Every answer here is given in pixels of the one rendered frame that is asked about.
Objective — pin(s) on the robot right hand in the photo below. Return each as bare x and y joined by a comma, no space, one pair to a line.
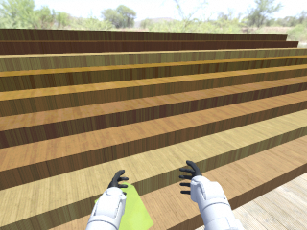
195,171

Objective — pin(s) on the robot left hand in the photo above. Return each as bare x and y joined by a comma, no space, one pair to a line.
116,178

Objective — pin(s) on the right robot forearm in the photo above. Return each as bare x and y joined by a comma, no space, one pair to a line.
214,207

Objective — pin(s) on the carton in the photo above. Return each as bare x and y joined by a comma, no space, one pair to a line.
136,216

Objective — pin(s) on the left robot forearm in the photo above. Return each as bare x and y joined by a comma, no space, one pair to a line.
108,210

